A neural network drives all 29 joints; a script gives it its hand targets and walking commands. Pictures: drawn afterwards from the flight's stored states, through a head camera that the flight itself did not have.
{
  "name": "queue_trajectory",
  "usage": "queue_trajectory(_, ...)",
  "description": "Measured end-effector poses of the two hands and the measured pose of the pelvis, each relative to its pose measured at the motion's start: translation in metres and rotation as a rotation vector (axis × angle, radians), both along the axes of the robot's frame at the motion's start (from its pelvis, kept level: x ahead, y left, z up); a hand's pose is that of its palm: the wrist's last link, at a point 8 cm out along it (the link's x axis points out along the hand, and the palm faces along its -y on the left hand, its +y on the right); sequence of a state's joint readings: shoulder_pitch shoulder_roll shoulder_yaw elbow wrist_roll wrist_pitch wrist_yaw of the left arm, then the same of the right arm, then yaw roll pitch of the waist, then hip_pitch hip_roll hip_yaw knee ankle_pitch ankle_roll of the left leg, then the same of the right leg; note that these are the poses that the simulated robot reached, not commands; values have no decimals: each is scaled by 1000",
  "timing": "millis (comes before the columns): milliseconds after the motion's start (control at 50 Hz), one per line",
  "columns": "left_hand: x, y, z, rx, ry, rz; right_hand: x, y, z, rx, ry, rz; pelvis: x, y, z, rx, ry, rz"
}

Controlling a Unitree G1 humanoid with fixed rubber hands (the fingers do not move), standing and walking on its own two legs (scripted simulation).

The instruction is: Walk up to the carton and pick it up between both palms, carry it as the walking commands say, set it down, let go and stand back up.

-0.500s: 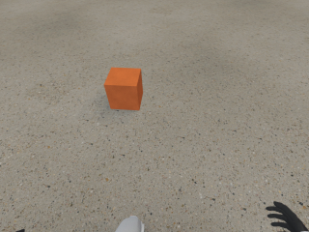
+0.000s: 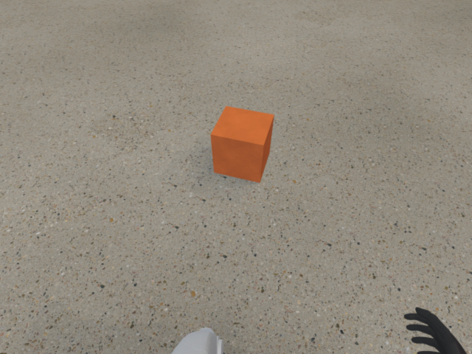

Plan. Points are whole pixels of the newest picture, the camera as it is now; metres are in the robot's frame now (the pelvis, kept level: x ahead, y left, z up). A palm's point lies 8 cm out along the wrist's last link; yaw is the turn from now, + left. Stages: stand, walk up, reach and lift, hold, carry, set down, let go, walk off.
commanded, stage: walk up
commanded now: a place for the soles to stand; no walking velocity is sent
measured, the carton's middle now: (243, 144) +1.19 -0.01 -0.59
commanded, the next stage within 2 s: none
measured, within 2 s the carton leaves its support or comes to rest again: neither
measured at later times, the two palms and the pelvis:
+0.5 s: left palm (73, 275) +0.26 +0.32 -0.04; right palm (430, 290) +0.25 -0.35 -0.08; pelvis +0.16 -0.02 +0.02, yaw +5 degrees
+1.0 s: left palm (78, 264) +0.29 +0.34 -0.07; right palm (392, 199) +0.46 -0.34 -0.07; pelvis +0.30 -0.02 +0.00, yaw +7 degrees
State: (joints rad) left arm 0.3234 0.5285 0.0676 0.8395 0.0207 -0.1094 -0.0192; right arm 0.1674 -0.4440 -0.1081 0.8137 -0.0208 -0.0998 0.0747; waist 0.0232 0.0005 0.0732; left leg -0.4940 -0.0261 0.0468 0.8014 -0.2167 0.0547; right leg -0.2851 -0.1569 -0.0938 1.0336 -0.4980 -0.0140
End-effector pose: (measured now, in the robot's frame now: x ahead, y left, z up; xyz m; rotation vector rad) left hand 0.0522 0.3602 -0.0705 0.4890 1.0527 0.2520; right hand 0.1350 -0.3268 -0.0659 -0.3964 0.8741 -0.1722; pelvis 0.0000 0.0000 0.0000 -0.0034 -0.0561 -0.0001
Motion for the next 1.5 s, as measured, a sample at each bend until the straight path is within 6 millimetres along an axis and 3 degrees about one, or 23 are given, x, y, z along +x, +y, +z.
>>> queue_trajectory(60,30,0,2,-17,-7,9,19,3,-1,2,-5,-26,18,8,2,21,2,26)
queue_trajectory(160,80,-8,10,-43,-31,-16,31,3,2,1,40,-43,49,8,12,54,13,32)
queue_trajectory(320,158,-34,16,-55,-51,-67,35,-24,-8,-7,152,-96,103,-8,14,41,22,26)
queue_trajectory(420,199,-45,24,-39,-115,-71,62,-29,-18,10,206,-91,140,-21,13,-9,45,50)
queue_trajectory(480,206,-40,28,-31,-147,-20,97,-23,-17,6,213,-30,157,-24,15,-18,38,81)
queue_trajectory(540,197,-33,25,-29,-118,27,145,-14,-11,0,181,39,172,-23,17,-23,30,105)
queue_trajectory(620,182,-19,12,-41,-53,87,210,-1,0,-22,92,114,195,-14,12,-1,14,124)
queue_trajectory(660,183,-15,1,-45,-32,115,232,-3,1,-55,46,122,207,-9,4,15,10,125)
queue_trajectory(740,203,-20,-10,-64,2,121,252,-11,6,-67,4,76,228,-9,1,54,-6,114)
queue_trajectory(840,238,-33,-6,-79,-9,100,266,-28,5,-60,14,38,256,-18,3,42,-5,101)
queue_trajectory(900,243,-31,-4,-45,-27,125,279,-35,-5,-62,43,29,276,-26,-2,4,-1,107)
queue_trajectory(960,238,-28,-1,-21,-12,171,303,-28,-8,-49,63,46,291,-27,-1,-22,-6,108)
queue_trajectory(1080,238,-16,5,-13,27,215,363,5,1,-14,48,134,322,-17,8,-31,-7,131)
queue_trajectory(1180,257,3,-8,-26,71,225,406,23,7,-38,5,155,352,3,2,6,-5,130)
queue_trajectory(1240,290,6,-16,-36,77,200,411,19,4,-56,-11,111,367,11,-3,24,-6,124)
queue_trajectory(1420,417,-5,-1,-52,8,55,380,-14,-5,-48,129,-48,418,3,6,32,1,79)
queue_trajectory(1500,447,-2,5,0,-32,53,389,-24,-19,-44,184,-77,445,-5,-1,-5,8,73)
